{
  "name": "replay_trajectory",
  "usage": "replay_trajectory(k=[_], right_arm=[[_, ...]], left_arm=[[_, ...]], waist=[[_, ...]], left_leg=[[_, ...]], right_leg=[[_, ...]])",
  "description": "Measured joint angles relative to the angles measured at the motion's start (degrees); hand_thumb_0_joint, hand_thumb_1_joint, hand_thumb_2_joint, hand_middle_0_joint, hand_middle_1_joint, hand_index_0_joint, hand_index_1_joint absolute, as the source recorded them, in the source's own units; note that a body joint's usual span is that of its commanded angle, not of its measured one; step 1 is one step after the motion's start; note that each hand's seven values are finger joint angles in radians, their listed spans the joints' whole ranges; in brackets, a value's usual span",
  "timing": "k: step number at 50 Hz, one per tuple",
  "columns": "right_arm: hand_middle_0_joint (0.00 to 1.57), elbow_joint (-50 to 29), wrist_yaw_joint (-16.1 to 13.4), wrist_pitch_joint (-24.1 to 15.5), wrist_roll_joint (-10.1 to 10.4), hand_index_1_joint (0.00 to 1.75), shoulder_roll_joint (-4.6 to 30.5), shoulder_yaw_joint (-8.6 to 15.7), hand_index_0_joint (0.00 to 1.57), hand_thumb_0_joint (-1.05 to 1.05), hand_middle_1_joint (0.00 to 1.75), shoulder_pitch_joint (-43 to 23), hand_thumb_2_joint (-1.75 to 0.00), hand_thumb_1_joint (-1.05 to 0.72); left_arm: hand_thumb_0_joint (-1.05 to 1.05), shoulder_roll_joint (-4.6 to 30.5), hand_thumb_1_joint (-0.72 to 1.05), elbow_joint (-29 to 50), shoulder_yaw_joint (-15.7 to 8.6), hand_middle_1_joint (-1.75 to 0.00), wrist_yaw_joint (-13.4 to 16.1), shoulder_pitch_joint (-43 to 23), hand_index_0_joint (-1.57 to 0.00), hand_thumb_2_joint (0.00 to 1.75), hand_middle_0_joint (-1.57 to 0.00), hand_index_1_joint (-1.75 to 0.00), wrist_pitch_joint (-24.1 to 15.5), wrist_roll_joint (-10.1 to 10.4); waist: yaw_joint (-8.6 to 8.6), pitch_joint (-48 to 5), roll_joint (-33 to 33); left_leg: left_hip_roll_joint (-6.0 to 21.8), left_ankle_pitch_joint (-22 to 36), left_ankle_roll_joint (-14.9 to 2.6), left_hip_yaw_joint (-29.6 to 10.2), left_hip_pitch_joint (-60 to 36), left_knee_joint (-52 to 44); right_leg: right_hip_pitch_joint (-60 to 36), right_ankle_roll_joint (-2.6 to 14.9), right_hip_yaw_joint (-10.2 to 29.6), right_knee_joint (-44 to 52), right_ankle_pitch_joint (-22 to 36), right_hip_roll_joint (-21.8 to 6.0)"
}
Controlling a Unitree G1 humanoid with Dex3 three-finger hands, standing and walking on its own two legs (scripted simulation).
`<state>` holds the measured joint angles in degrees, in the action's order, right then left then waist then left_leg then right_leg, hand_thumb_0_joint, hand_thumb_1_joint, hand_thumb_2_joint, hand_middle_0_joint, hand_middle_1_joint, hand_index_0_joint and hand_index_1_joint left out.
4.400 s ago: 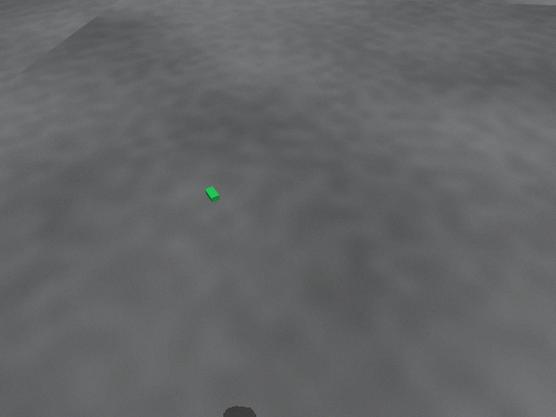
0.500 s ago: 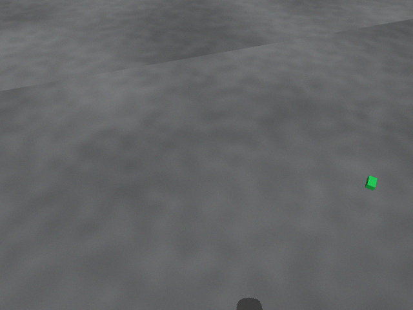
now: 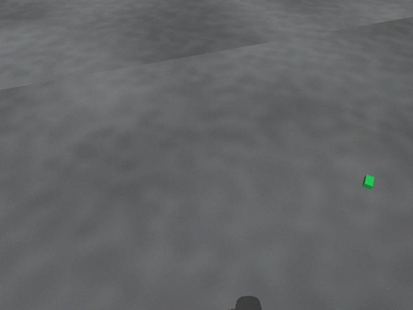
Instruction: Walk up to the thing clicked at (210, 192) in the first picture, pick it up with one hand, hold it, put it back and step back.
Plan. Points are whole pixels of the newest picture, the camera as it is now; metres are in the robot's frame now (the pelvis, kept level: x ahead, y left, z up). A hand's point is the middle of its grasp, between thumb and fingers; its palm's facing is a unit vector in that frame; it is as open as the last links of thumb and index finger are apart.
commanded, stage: stand
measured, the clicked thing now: (368, 181) +0.94 -0.95 -0.77
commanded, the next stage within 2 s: walk up in 1.72 s
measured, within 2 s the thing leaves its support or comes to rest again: neither
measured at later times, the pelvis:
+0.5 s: pelvis +0.02 +0.00 +0.00, yaw +0 degrees
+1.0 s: pelvis +0.02 +0.00 +0.00, yaw +0 degrees
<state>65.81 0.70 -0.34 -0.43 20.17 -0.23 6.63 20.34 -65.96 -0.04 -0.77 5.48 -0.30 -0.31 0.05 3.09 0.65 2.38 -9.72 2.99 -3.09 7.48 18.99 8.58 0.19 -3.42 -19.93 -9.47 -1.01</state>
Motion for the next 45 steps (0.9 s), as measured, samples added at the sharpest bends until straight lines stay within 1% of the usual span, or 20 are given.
replay_trajectory(k=[19,45], right_arm=[[0.20,-0.77,-0.45,-0.26,0.16,0.30,0.06,-0.66,0.20,0.00,0.30,-1.19,-0.90,-0.90],[0.20,-0.99,-0.52,-0.06,0.10,0.30,0.09,-0.50,0.20,0.00,0.30,-0.86,-0.90,-0.90]], left_arm=[[0.01,-0.12,0.90,0.12,-0.20,-0.30,0.05,-0.67,-0.20,0.90,-0.20,-0.30,0.06,0.06],[0.01,-0.25,0.90,0.39,-0.34,-0.30,0.27,-0.28,-0.20,0.90,-0.20,-0.30,0.06,0.00]], waist=[[0.24,0.16,0.12],[0.20,0.02,0.13]], left_leg=[[-0.11,-1.11,-0.15,0.18,-1.06,-0.47],[-0.03,-1.38,-0.20,0.60,-2.15,-1.26]], right_leg=[[-0.98,-0.26,0.11,0.34,-1.14,-0.14],[-1.80,-0.32,0.46,0.89,-1.41,-0.08]])
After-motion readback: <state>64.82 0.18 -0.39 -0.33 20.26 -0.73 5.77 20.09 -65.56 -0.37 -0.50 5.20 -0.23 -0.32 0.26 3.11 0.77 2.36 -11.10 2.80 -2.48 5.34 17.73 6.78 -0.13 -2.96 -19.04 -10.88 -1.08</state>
